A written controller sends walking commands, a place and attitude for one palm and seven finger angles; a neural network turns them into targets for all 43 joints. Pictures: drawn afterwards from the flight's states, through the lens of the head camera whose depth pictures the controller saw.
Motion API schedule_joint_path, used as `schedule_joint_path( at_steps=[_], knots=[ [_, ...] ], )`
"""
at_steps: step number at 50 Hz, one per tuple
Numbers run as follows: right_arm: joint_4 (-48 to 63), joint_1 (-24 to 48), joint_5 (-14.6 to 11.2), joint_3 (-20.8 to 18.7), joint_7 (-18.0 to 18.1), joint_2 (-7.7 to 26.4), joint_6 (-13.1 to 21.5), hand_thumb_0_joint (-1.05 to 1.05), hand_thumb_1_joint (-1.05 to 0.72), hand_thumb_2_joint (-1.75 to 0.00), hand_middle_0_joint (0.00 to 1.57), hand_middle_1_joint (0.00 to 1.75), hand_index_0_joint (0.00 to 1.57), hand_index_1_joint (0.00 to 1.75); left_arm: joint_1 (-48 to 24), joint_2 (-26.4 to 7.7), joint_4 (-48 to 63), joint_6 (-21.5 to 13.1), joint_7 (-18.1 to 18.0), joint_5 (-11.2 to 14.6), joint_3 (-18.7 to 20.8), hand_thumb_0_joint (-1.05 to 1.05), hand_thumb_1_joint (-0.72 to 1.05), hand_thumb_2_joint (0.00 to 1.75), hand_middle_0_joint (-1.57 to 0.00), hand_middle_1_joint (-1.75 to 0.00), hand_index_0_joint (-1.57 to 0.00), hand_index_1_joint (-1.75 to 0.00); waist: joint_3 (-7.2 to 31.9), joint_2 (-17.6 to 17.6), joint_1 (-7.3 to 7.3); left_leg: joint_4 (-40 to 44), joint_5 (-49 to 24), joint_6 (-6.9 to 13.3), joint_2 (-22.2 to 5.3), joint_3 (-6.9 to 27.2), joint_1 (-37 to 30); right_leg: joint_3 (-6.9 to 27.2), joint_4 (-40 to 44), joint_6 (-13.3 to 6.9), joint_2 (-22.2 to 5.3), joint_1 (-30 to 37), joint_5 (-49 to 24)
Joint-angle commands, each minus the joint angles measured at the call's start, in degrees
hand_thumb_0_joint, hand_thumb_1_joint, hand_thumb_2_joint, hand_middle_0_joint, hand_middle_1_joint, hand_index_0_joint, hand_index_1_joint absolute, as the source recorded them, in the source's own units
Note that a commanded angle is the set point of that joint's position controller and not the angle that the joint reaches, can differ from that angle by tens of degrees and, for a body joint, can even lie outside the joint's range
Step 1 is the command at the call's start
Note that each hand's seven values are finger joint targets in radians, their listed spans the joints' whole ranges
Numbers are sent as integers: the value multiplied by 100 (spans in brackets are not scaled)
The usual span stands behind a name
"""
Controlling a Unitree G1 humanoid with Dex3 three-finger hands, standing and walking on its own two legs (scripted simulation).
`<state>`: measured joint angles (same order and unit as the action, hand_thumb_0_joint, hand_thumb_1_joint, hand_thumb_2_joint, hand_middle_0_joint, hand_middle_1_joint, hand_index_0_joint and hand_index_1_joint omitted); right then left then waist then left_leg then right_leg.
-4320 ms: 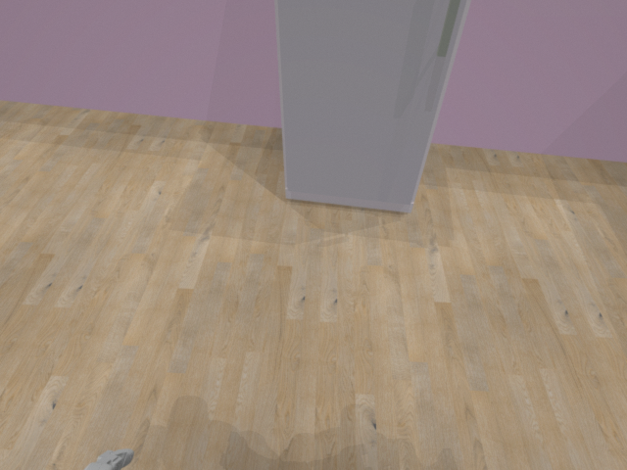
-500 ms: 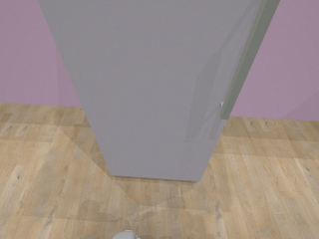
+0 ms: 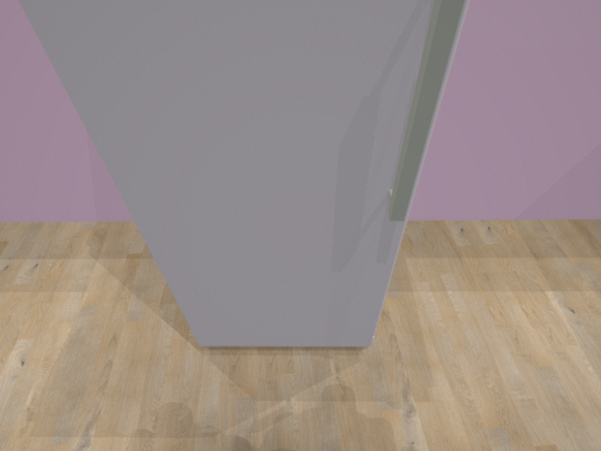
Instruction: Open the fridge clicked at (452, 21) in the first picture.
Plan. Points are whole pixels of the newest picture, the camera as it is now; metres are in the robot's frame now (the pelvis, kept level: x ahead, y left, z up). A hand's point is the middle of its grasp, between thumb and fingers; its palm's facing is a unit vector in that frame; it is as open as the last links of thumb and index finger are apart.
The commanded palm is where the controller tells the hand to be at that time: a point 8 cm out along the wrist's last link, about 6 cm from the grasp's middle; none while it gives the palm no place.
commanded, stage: come to a stop and stand still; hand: right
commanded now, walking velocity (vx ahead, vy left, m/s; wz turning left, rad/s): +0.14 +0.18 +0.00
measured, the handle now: (414, 117) +0.53 -0.14 +0.19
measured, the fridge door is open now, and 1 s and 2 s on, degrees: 0 0 0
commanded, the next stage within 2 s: look again from close up in 0.98 s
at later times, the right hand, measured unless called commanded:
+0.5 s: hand out of the picture +0.00 -0.14 -0.17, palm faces -0.04 +0.98 -0.21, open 7.3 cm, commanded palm none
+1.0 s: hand out of the picture +0.02 -0.13 -0.16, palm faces +0.00 +0.98 -0.22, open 7.3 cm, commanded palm none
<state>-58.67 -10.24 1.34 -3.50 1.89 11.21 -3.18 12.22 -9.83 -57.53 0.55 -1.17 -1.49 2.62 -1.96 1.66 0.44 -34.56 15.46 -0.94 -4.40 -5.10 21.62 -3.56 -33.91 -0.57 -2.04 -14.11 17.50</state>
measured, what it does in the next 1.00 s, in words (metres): steps on the spot: left foot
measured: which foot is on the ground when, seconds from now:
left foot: up 0.00-0.34, down 0.36-1.00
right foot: down 0.00-1.00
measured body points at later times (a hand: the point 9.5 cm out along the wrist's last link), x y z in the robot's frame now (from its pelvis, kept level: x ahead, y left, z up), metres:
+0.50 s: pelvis -0.01 +0.03 +0.00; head -0.01 +0.05 +0.45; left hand -0.03 +0.26 -0.16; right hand +0.00 -0.19 -0.15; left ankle -0.03 +0.14 -0.73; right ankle +0.01 -0.11 -0.73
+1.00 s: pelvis +0.00 +0.05 +0.01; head +0.00 +0.06 +0.46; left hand +0.00 +0.27 -0.16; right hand +0.02 -0.18 -0.14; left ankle -0.03 +0.14 -0.73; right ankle +0.01 -0.11 -0.73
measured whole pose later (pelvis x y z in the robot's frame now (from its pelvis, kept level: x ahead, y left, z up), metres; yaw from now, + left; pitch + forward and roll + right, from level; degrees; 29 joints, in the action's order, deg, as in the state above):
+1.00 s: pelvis +0.00 +0.05 +0.01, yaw +2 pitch -2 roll -1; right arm -61.8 -16.5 1.0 -0.4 1.6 9.1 0.8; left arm 16.5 -9.4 -63.0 -0.5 -1.6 -1.2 -0.3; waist -1.4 -0.7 -0.2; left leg -29.8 18.5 1.9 0.0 -3.0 9.8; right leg -2.5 -27.6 3.3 -4.2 -11.7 14.1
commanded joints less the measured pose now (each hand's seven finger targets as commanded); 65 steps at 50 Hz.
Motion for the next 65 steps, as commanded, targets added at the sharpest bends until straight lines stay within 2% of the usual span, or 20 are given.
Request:
schedule_joint_path(
  at_steps=[1,3,4,7,10,13,14,15,16,17,18,19,20,21,23,25,28,34,45,65],
  knots=[
    [189,-296,29,-54,-109,255,67,0,-90,-90,20,30,20,30,-73,-787,201,-110,-98,-38,45,0,90,90,-20,-30,-20,-30,-612,-1168,99,-1566,490,-40,249,677,192,1917,2943,-467,-1430,-987,1697],
    [-11,-621,13,-43,-148,244,110,0,-90,-90,20,30,20,30,-35,-746,168,-146,-129,2,36,0,90,90,-20,-30,-20,-30,-453,-917,95,-1786,305,-108,262,649,457,1310,2684,-452,-1222,-265,872],
    [-45,-648,12,-34,-162,270,138,0,-90,-90,20,30,20,30,88,-688,116,-165,-145,25,24,0,90,90,-20,-30,-20,-30,-386,-817,45,-1740,250,-132,235,644,590,1179,2580,-478,-1211,82,379],
    [-18,-583,12,-9,-159,255,138,0,-90,-90,20,30,20,30,530,-760,-62,-167,-186,15,85,0,90,90,-20,-30,-20,-30,-140,-844,-168,-1493,528,-194,170,565,714,1219,2311,-691,-1467,903,-831],
    [10,-440,-11,35,-163,177,119,0,-90,-90,20,30,20,30,701,-843,-197,-131,-207,-4,128,0,90,90,-20,-30,-20,-30,-54,-886,-310,-955,936,-185,121,484,479,1237,2016,-846,-1635,1112,-1811],
    [-104,-620,-48,82,-142,46,151,0,-90,-90,20,30,20,30,673,-906,-311,-95,-185,3,153,0,90,90,-20,-30,-20,-30,192,-1066,-283,-232,913,-106,218,322,-182,1122,1767,-794,-1496,974,-2119],
    [-167,-754,-53,94,-128,28,192,0,-90,-90,20,30,20,30,607,-853,-344,-101,-171,17,143,0,90,90,-20,-30,-20,-30,194,-1055,-188,253,626,-85,255,262,-429,1041,1600,-734,-1391,888,-2324],
    [-276,-960,-61,97,-115,15,227,0,-90,-90,20,30,20,30,582,-827,-380,-103,-164,45,132,0,90,90,-20,-30,-20,-30,297,-988,-103,821,71,-83,271,174,-826,887,1416,-602,-1249,775,-2281],
    [-602,-1629,26,179,151,268,343,0,-90,-90,20,30,20,30,24,-1012,-88,-166,-103,147,117,0,90,90,-20,-30,-20,-30,67,-363,261,1397,-668,135,-143,843,-876,407,138,-232,-1103,123,-2117],
    [-244,-1264,19,204,99,510,413,0,-90,-90,20,30,20,30,143,-421,142,-96,23,98,4,0,90,90,-20,-30,-20,-30,-184,657,-1,2110,830,327,-487,1330,-439,-48,-78,24,-335,-466,315],
    [-111,-963,39,232,74,626,439,0,-90,-90,20,30,20,30,409,-253,152,-69,85,38,-51,0,90,90,-20,-30,-20,-30,-84,381,-213,2119,1562,589,-653,1507,-95,-135,-327,100,-54,-208,450],
    [-48,-807,18,202,60,674,525,0,-90,-90,20,30,20,30,606,-137,78,-61,129,6,-80,0,90,90,-20,-30,-20,-30,298,-53,-289,1912,1204,712,-661,1331,-197,-158,-290,125,-21,48,226],
    [-49,-775,-16,187,72,629,592,0,-90,-90,20,30,20,30,761,-172,25,-111,120,8,-103,0,90,90,-20,-30,-20,-30,381,427,-349,1639,338,695,-503,1250,-404,16,-211,85,-79,-27,-88],
    [-66,-716,-33,216,81,474,600,0,-90,-90,20,30,20,30,826,-205,1,-133,91,25,-107,0,90,90,-20,-30,-20,-30,308,578,-353,1507,106,656,-469,1138,-370,90,-28,59,-124,76,-189],
    [-59,-708,-38,234,68,366,559,0,-90,-90,20,30,20,30,954,-239,-92,-175,54,31,-121,0,90,90,-20,-30,-20,-30,54,-53,-327,1244,246,503,-231,905,-162,197,352,42,-253,239,-637],
    [-38,-762,-42,227,56,366,533,0,-90,-90,20,30,20,30,917,-268,-99,-186,30,23,-157,0,90,90,-20,-30,-20,-30,-306,-350,-199,1096,163,399,-69,792,-314,312,599,10,-359,-119,-804],
    [-92,-858,-66,233,44,388,510,0,-90,-90,20,30,20,30,907,-278,-126,-176,-1,36,-192,0,90,90,-20,-30,-20,-30,-453,-34,-133,1226,154,394,-99,831,-444,269,696,21,-324,-253,-646],
    [-26,-841,-57,211,43,437,524,0,-90,-90,20,30,20,30,954,-217,-256,-186,-17,37,-214,0,90,90,-20,-30,-20,-30,-385,142,-107,1296,-263,403,-140,845,-588,216,815,45,-304,-45,-729],
    [-42,-851,-53,172,28,544,529,0,-90,-90,20,30,20,30,743,-364,-364,-215,-41,55,-200,0,90,90,-20,-30,-20,-30,-128,-84,-69,1179,-1062,373,-163,800,-870,212,882,52,-355,222,-1145],
    [-204,-772,-35,173,-8,696,503,0,-90,-90,20,30,20,30,304,-689,-403,-220,-54,71,-181,0,90,90,-20,-30,-20,-30,-119,-158,-27,1270,-1057,310,-163,779,-943,313,1095,0,-440,393,-1251]
  ],
)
